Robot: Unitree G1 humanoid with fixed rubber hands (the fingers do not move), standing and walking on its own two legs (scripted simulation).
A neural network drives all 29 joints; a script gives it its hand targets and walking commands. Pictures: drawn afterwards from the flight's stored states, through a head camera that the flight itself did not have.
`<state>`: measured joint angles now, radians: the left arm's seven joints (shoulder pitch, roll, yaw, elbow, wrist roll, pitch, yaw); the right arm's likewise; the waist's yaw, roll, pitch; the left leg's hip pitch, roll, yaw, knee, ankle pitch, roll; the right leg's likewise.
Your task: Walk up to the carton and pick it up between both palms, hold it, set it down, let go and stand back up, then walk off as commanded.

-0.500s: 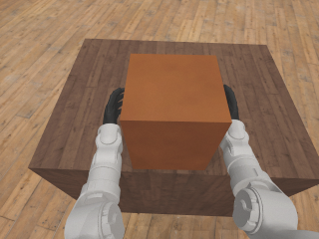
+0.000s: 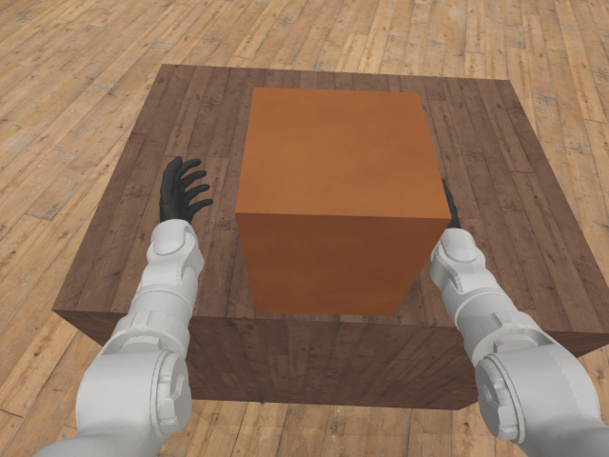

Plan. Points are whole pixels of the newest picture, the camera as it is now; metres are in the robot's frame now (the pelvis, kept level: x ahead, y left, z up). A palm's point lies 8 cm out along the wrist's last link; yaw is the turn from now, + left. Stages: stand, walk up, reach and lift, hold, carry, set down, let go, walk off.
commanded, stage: set down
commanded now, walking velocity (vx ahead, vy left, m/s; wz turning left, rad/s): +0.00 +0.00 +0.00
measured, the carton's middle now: (330, 212) +0.43 +0.02 +0.05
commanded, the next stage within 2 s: none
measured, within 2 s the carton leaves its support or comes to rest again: neither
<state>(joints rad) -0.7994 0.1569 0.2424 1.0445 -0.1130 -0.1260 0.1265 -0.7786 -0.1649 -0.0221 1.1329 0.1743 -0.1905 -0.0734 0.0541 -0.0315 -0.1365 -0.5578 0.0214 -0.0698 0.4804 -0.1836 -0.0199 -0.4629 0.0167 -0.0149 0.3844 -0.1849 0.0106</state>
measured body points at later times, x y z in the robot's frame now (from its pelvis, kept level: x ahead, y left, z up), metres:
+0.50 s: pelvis -0.03 +0.00 +0.00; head +0.00 +0.02 +0.44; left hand +0.42 +0.23 +0.14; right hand +0.44 -0.15 +0.13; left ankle +0.01 +0.12 -0.74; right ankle -0.01 -0.13 -0.74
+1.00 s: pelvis -0.03 +0.00 +0.00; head -0.03 +0.02 +0.45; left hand +0.41 +0.25 +0.20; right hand +0.43 -0.17 +0.19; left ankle +0.01 +0.12 -0.74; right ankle -0.01 -0.13 -0.74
